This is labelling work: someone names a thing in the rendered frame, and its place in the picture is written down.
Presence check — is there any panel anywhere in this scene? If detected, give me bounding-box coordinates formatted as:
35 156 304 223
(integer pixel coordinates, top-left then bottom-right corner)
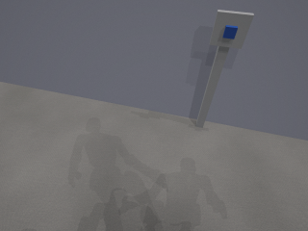
195 10 254 128

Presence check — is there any button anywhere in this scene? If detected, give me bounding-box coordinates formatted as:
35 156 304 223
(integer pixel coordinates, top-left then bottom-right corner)
222 25 238 39

